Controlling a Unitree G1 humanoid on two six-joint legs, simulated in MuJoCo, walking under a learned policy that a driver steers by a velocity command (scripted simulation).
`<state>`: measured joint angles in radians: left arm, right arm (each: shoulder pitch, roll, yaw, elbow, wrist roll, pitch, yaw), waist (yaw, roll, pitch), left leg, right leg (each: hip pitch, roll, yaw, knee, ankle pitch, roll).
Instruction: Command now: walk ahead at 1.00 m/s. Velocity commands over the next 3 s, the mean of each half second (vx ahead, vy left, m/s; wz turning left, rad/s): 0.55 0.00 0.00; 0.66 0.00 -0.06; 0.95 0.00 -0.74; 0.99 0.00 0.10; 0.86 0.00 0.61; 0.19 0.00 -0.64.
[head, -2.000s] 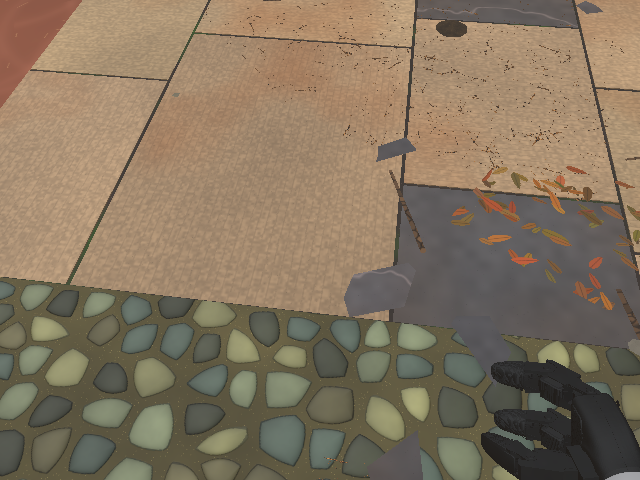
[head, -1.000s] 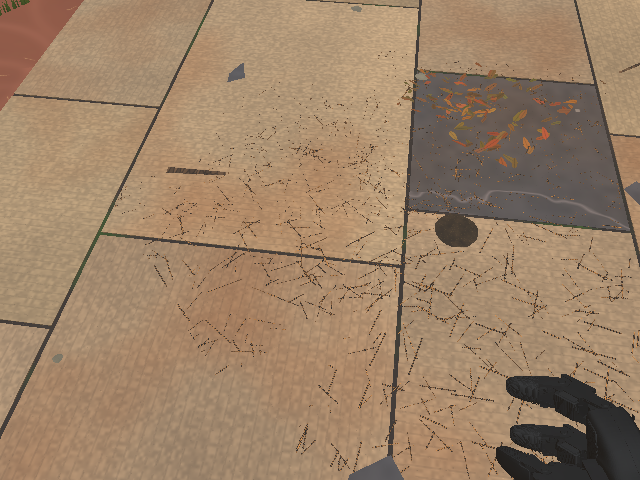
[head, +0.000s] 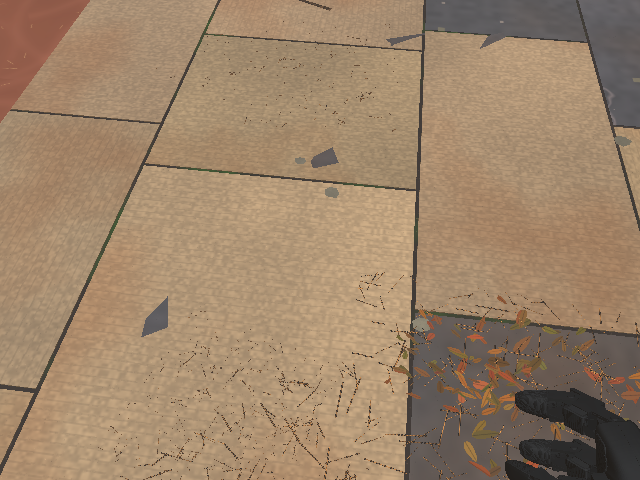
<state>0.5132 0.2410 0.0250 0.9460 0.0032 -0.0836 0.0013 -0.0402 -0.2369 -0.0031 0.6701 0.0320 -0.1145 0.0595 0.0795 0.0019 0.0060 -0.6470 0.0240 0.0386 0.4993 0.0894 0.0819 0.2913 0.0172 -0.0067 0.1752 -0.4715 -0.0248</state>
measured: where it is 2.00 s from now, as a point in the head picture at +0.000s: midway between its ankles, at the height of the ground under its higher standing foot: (433, 204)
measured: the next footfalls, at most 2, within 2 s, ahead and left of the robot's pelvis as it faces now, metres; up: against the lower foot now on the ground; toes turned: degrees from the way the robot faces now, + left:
left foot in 0.02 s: +0.26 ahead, +0.11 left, +0.00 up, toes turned +2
right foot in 0.44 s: +0.59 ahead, -0.08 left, +0.00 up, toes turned +3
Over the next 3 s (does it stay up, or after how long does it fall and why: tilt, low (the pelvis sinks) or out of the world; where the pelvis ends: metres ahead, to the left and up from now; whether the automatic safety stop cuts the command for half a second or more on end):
stays up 1.88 -0.33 0.03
